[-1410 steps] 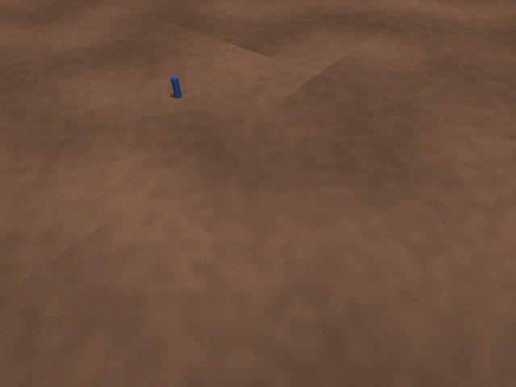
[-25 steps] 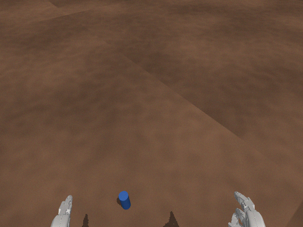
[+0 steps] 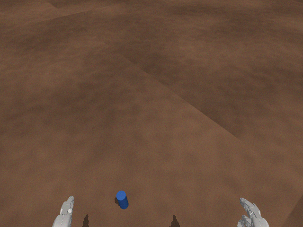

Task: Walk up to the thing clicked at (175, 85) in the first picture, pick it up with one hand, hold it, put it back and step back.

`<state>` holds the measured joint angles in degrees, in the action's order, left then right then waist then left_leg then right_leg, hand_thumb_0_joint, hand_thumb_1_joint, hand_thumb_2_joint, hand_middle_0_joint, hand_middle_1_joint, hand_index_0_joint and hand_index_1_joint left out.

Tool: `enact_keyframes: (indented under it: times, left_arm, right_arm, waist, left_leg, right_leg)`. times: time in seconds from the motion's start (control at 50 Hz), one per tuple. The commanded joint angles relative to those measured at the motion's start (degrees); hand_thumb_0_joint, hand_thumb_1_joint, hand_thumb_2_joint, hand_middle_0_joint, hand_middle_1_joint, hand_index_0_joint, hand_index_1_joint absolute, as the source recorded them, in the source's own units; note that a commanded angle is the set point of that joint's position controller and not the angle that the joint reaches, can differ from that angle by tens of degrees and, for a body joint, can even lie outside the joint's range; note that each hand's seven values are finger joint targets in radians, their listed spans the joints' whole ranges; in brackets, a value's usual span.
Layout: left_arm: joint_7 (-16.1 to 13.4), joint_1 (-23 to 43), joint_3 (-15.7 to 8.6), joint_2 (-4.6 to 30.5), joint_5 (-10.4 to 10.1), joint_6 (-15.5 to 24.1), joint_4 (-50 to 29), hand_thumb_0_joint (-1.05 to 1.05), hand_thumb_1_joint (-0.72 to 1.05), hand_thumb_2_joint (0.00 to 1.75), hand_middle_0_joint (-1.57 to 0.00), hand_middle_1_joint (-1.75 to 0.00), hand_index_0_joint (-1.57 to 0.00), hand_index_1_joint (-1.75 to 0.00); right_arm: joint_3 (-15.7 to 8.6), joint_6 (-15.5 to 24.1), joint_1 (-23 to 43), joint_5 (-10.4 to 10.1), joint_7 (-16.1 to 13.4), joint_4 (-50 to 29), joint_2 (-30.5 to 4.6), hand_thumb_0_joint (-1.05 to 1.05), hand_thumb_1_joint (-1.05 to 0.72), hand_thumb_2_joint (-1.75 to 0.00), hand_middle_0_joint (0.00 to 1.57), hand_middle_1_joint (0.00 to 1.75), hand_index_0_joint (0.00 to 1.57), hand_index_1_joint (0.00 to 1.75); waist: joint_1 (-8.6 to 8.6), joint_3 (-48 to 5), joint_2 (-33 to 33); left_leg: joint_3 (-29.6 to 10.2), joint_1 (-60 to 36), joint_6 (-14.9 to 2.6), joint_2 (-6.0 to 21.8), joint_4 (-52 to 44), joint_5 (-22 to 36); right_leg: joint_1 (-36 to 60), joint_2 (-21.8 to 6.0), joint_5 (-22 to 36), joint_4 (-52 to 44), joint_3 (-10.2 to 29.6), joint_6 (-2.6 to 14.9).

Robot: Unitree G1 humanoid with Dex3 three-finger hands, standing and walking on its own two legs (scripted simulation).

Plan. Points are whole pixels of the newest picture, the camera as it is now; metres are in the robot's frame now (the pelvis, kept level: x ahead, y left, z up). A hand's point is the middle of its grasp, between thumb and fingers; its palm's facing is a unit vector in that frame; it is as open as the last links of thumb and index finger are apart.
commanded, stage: home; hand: left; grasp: from the side
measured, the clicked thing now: (122, 200) +0.44 +0.19 -0.65
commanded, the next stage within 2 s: stand in 1.00 s
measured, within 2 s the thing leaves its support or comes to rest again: neither
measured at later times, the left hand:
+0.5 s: hand out of the picture +0.16 +0.18 -0.06, palm faces +0.10 -0.96 -0.27, open 17.3 cm
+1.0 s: hand out of the picture +0.17 +0.19 -0.06, palm faces +0.10 -0.96 -0.27, open 17.4 cm
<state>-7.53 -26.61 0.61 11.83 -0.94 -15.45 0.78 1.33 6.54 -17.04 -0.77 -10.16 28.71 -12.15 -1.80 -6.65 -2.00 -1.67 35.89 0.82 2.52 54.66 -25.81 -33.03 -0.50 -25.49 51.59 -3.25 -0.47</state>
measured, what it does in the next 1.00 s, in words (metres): stands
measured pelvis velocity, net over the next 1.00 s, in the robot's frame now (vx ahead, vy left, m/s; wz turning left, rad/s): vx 0.01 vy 0.01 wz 0.00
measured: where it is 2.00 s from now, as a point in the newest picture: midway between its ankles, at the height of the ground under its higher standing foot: outside the picture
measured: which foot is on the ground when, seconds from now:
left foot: down 0.00-1.00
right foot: down 0.00-1.00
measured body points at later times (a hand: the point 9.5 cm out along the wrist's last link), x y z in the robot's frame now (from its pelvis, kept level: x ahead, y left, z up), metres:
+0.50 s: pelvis -0.01 +0.00 +0.00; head +0.01 +0.01 +0.45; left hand +0.15 +0.23 -0.04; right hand +0.15 -0.24 -0.07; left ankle +0.02 +0.12 -0.69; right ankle +0.01 -0.13 -0.69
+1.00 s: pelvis +0.01 +0.01 +0.00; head +0.02 +0.01 +0.45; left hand +0.17 +0.24 -0.04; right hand +0.16 -0.23 -0.07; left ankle +0.02 +0.12 -0.69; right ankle +0.01 -0.13 -0.69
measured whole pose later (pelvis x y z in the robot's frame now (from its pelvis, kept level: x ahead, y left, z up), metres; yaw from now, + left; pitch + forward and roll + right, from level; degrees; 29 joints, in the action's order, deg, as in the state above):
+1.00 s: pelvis +0.01 +0.01 +0.00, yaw +0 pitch +7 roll -2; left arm -7.3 -25.9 0.5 11.8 -0.7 -14.6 1.3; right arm 1.5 7.9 -16.4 -0.4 -10.0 30.0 -11.6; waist -1.1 -6.3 -1.7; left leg -1.2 35.2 0.3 2.2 54.1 -26.0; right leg -32.3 -0.8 -25.5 50.8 -2.8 -1.0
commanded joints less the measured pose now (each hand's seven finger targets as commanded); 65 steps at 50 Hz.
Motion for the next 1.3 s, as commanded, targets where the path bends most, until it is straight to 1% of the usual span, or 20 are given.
enact_keyframes:
  times: [0.0,0.04,0.22,0.32,0.38,0.44,0.46,0.54,0.56,0.64,0.66,0.76,0.78,0.9,0.94,1.08,1.14,1.22,1.24,1.28]
  left_arm:
    - [-0.9,2.0,-3.3,5.8,0.8,3.2,-10.5,0.0,-0.56,0.06,-0.05,-0.06,-0.05,-0.06]
    - [-0.8,1.8,-3.2,5.8,0.8,3.3,-10.8,0.0,-0.54,0.07,-0.05,-0.06,-0.05,-0.06]
    - [-0.7,2.9,-2.8,5.5,0.8,3.9,-10.8,0.0,-0.54,0.07,-0.05,-0.06,-0.05,-0.06]
    - [-0.8,2.1,-3.9,6.4,0.8,4.1,-11.4,0.0,-0.54,0.06,-0.05,-0.06,-0.05,-0.06]
    - [-0.7,2.5,-3.1,5.6,0.8,4.2,-10.4,0.0,-0.52,0.08,-0.05,-0.06,-0.05,-0.06]
    - [-0.9,2.6,-3.8,6.1,0.9,4.3,-11.6,0.0,-0.56,0.05,-0.05,-0.06,-0.05,-0.05]
    - [-0.7,2.0,-2.6,5.2,0.8,4.2,-10.6,0.0,-0.54,0.07,-0.05,-0.06,-0.05,-0.06]
    - [-0.7,2.5,-2.7,5.1,0.9,4.4,-10.9,0.0,-0.55,0.06,-0.05,-0.06,-0.05,-0.06]
    - [-0.7,1.3,-3.6,5.8,0.8,4.4,-11.4,0.0,-0.58,0.04,-0.05,-0.05,-0.05,-0.05]
    - [-0.7,0.9,-3.5,5.9,0.9,4.2,-11.1,0.0,-0.55,0.06,-0.05,-0.06,-0.05,-0.06]
    - [-0.6,1.6,-2.5,4.9,0.9,4.1,-10.6,0.0,-0.55,0.06,-0.05,-0.06,-0.05,-0.06]
    - [-0.8,1.4,-3.9,6.1,1.0,4.1,-10.7,0.0,-0.57,0.05,-0.05,-0.05,-0.05,-0.05]
    - [-0.7,1.9,-2.6,5.1,1.0,3.9,-10.2,0.0,-0.55,0.06,-0.05,-0.06,-0.05,-0.06]
    - [-0.6,1.4,-2.5,4.6,0.9,3.7,-9.6,0.0,-0.56,0.05,-0.05,-0.06,-0.05,-0.05]
    - [-0.7,1.5,-3.8,5.9,0.9,3.7,-10.5,0.0,-0.53,0.07,-0.05,-0.06,-0.05,-0.06]
    - [-0.6,2.3,-2.8,4.8,0.8,3.9,-10.0,0.0,-0.55,0.06,-0.05,-0.06,-0.05,-0.06]
    - [-0.7,2.6,-3.2,5.4,0.9,3.9,-10.3,0.0,-0.31,0.3,-0.2,-0.3,-0.2,-0.3]
    - [-0.6,3.6,-3.7,5.9,0.9,4.3,-10.2,0.0,0.01,0.62,-0.2,-0.3,-0.2,-0.3]
    - [-0.6,2.5,-2.7,4.8,1.0,4.4,-9.7,0.0,0.09,0.7,-0.2,-0.3,-0.2,-0.3]
    - [-0.6,1.7,-3.4,5.3,1.0,4.5,-10.4,0.0,0.25,0.86,-0.2,-0.3,-0.2,-0.3]
  right_arm:
    - [-2.6,3.6,4.8,0.2,-0.8,-9.3,-6.6,0.0,-0.9,-0.9,0.2,0.3,0.2,0.3]
    - [-2.7,3.7,4.9,0.2,-1.0,-9.7,-6.7,0.0,-0.9,-0.9,0.2,0.3,0.2,0.3]
    - [-2.5,4.5,5.4,0.3,-1.0,-9.1,-6.6,0.0,-0.9,-0.9,0.2,0.3,0.2,0.3]
    - [-2.4,4.8,5.3,0.4,-1.2,-8.8,-6.3,0.0,-0.9,-0.9,0.2,0.3,0.2,0.3]
    - [-2.3,4.8,5.4,0.4,-1.2,-8.6,-6.2,0.0,-0.9,-0.9,0.2,0.3,0.2,0.3]
    - [-2.4,5.1,5.2,0.4,-1.2,-8.4,-6.3,0.0,-0.9,-0.9,0.2,0.3,0.2,0.3]
    - [-2.3,5.1,5.2,0.4,-1.2,-8.3,-6.4,0.0,-0.9,-0.9,0.2,0.3,0.2,0.3]
    - [-2.6,5.2,5.1,0.4,-1.1,-8.2,-6.7,0.0,-0.9,-0.9,0.2,0.3,0.2,0.3]
    - [-2.5,5.1,5.0,0.3,-1.0,-8.4,-6.4,0.0,-0.9,-0.9,0.2,0.3,0.2,0.3]
    - [-2.8,5.0,4.2,0.5,-1.1,-7.9,-6.6,0.0,-0.9,-0.9,0.2,0.3,0.2,0.3]
    - [-2.8,5.1,4.2,0.5,-0.9,-7.9,-6.8,0.0,-0.9,-0.9,0.2,0.3,0.2,0.3]
    - [-2.8,4.8,4.1,0.6,-1.0,-7.7,-6.5,0.0,-0.9,-0.9,0.2,0.3,0.2,0.3]
    - [-2.7,4.8,4.3,0.5,-0.9,-7.8,-6.5,0.0,-0.9,-0.9,0.2,0.3,0.2,0.3]
    - [-2.8,4.6,4.2,0.6,-0.8,-7.7,-6.6,0.0,-0.9,-0.9,0.2,0.3,0.2,0.3]
    - [-2.7,4.4,4.2,0.6,-0.8,-7.8,-6.6,0.0,-0.9,-0.9,0.2,0.3,0.2,0.3]
    - [-2.6,4.5,4.7,0.5,-0.6,-8.0,-6.4,0.0,-0.9,-0.9,0.2,0.3,0.2,0.3]
    - [-2.7,4.6,4.8,0.6,-0.7,-8.2,-6.5,0.0,-0.9,-0.9,0.2,0.3,0.2,0.3]
    - [-2.6,4.7,5.1,0.5,-0.9,-8.5,-6.4,0.0,-0.9,-0.9,0.2,0.3,0.2,0.3]
    - [-2.5,4.7,4.9,0.7,-0.9,-8.2,-6.3,0.0,-0.9,-0.9,0.2,0.3,0.2,0.3]
    - [-2.7,4.8,4.7,0.7,-0.9,-8.2,-6.4,0.0,-0.9,-0.9,0.2,0.3,0.2,0.3]
  waist:
    - [0.17,-2.8,-0.3]
    - [0.13,-4.0,1.2]
    - [0.16,-2.0,1.0]
    - [0.59,-5.0,1.9]
    - [0.2,-2.9,0.8]
    - [0.81,-4.2,-0.3]
    - [0.4,-2.4,-0.2]
    - [0.37,-3.6,0.1]
    - [1.1,-3.7,-0.2]
    - [0.68,-6.1,-0.4]
    - [0.42,-4.6,-0.8]
    - [1.01,-6.1,-0.2]
    - [0.44,-4.8,-0.1]
    - [0.49,-5.4,0.4]
    - [0.88,-5.4,-0.3]
    - [0.78,-3.6,-0.3]
    - [0.87,-4.9,0.0]
    - [0.62,-3.1,1.6]
    - [0.42,-3.9,1.7]
    - [0.68,-5.5,1.0]
  left_leg:
    - [1.0,-4.4,-1.11,-1.8,-10.2,7.3]
    - [1.6,-4.3,-1.39,-2.1,-9.3,8.2]
    - [1.6,-3.2,-1.41,-2.1,-10.4,2.0]
    - [1.7,-4.2,-1.58,-2.2,-9.1,6.3]
    - [1.9,-3.9,-1.43,-2.2,-9.4,5.3]
    - [1.5,-4.1,-1.31,-2.2,-9.9,5.4]
    - [1.5,-3.9,-1.24,-2.0,-10.3,4.7]
    - [0.7,-4.9,-1.03,-1.6,-10.8,5.7]
    - [0.8,-4.6,-1.02,-1.7,-10.6,6.7]
    - [1.0,-6.3,-0.95,-1.6,-9.3,12.7]
    - [0.8,-6.3,-0.78,-1.4,-9.9,12.1]
    - [0.6,-6.7,-0.8,-1.4,-9.5,14.5]
    - [0.8,-6.3,-0.82,-1.5,-9.6,13.7]
    - [0.7,-6.8,-0.81,-1.4,-9.6,15.0]
    - [0.8,-6.3,-0.86,-1.6,-9.6,14.2]
    - [0.6,-6.0,-0.8,-1.4,-10.7,11.0]
    - [0.9,-6.0,-0.95,-1.6,-10.2,11.2]
    - [2.1,-4.5,-1.44,-2.2,-9.6,7.5]
    - [1.8,-5.4,-1.38,-2.1,-9.6,8.1]
    - [2.0,-6.0,-1.36,-2.1,-9.1,9.9]
  right_leg:
    - [1.4,1.8,6.6,-9.1,-0.6,0.83]
    - [2.0,1.5,7.9,-9.7,-0.1,0.56]
    - [0.2,1.4,1.7,-10.6,0.1,0.69]
    - [2.2,1.2,6.0,-10.3,0.4,0.5]
    - [1.1,1.2,5.0,-10.3,0.4,0.56]
    - [1.8,1.3,5.2,-9.8,0.1,0.75]
    - [0.5,1.5,4.4,-9.7,-0.1,0.8]
    - [1.1,1.9,5.1,-8.9,-0.7,0.96]
    - [1.4,1.8,5.9,-9.0,-0.7,1.01]
    - [2.7,1.9,11.5,-7.9,-0.6,0.94]
    - [2.1,2.0,10.8,-7.6,-0.8,1.05]
    - [3.4,2.0,12.6,-7.6,-1.0,1.05]
    - [2.9,1.9,12.2,-7.8,-0.9,0.97]
    - [3.6,1.8,13.2,-7.8,-0.9,1.0]
    - [3.7,1.6,12.7,-8.1,-0.7,1.02]
    - [2.7,1.8,9.6,-8.4,-1.0,1.09]
    - [3.1,1.7,10.0,-8.6,-0.8,1.0]
    - [2.0,1.1,7.5,-10.5,0.2,0.55]
    - [2.5,1.2,7.9,-10.0,0.0,0.59]
    - [3.1,1.1,9.8,-9.9,0.3,0.62]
